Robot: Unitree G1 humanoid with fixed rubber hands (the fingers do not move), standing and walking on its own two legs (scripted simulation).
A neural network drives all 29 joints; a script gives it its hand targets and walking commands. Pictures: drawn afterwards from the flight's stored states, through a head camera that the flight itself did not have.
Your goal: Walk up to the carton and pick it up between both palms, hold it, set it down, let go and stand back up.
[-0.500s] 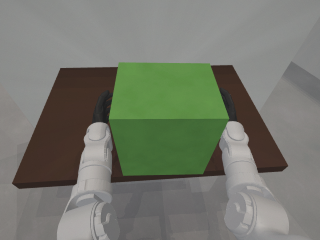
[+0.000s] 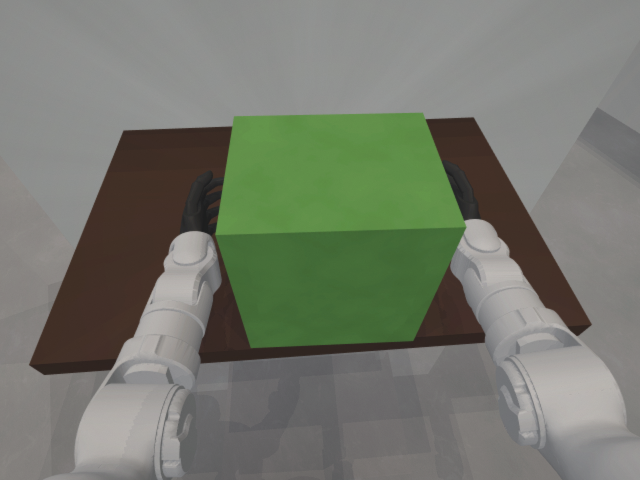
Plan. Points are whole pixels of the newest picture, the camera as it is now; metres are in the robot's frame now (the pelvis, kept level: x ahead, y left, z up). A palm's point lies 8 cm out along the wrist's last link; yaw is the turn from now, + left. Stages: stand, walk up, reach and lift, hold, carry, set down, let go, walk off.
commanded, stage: set down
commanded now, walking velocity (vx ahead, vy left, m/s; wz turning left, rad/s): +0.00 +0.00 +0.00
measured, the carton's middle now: (331, 238) +0.41 +0.03 +0.07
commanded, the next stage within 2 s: none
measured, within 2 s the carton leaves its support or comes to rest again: neither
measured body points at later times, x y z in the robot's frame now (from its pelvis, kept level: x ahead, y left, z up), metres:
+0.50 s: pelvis -0.03 -0.02 -0.01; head +0.01 -0.01 +0.44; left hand +0.40 +0.23 +0.12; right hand +0.45 -0.18 +0.14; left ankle +0.00 +0.11 -0.74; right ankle +0.00 -0.11 -0.74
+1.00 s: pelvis -0.02 -0.02 +0.00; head +0.00 -0.01 +0.45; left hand +0.40 +0.24 +0.19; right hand +0.46 -0.20 +0.21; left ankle +0.00 +0.11 -0.74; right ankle +0.00 -0.11 -0.74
